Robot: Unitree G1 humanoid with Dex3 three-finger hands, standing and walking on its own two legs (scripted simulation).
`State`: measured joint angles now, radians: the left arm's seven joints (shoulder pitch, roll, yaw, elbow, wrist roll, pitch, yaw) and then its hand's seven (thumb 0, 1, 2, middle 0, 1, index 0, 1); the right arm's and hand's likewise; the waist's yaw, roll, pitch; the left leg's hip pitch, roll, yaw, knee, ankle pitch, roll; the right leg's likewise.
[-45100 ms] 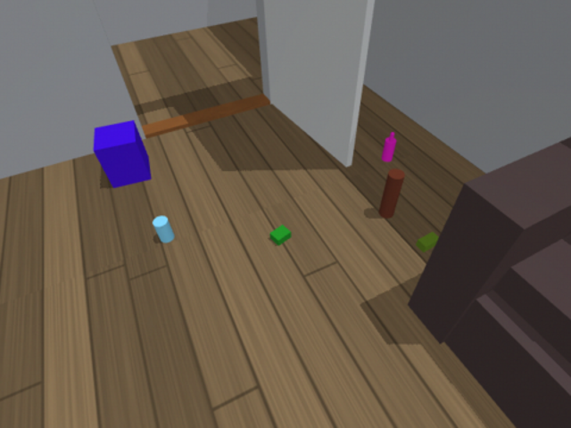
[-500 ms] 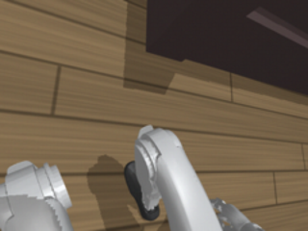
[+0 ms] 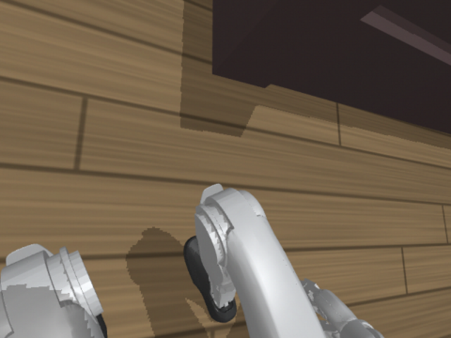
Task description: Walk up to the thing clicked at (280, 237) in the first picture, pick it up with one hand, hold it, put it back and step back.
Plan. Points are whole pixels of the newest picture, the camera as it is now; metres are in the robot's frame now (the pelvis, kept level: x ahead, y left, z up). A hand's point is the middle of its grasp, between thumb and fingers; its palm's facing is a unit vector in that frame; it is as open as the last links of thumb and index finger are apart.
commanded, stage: rest palm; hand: left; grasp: from above
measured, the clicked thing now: out of the picture +0.48 +0.36 -0.29
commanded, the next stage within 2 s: close in 1.06 s
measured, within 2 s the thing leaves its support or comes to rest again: neither
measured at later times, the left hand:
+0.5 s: hand out of the picture +0.45 +0.35 -0.23, palm faces -0.45 -0.03 -0.89, open 14.3 cm
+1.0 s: hand out of the picture +0.44 +0.34 -0.24, palm faces -0.47 -0.06 -0.88, open 14.2 cm
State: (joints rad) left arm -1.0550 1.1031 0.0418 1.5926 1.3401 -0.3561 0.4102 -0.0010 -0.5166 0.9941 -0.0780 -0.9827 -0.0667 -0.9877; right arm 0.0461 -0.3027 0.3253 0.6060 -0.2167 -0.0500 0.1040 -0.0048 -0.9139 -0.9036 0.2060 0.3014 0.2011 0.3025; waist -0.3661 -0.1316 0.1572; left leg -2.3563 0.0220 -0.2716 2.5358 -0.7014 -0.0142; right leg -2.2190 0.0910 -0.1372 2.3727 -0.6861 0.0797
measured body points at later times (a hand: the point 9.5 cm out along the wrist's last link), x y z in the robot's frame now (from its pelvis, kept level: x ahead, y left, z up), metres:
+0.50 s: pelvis +0.00 +0.00 +0.00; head +0.26 +0.14 +0.33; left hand +0.47 +0.35 -0.18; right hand +0.08 -0.27 -0.06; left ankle +0.06 +0.13 -0.27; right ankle +0.11 -0.13 -0.27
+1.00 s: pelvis +0.00 +0.00 +0.00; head +0.27 +0.14 +0.33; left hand +0.46 +0.35 -0.19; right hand +0.08 -0.27 -0.06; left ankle +0.06 +0.13 -0.27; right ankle +0.11 -0.13 -0.27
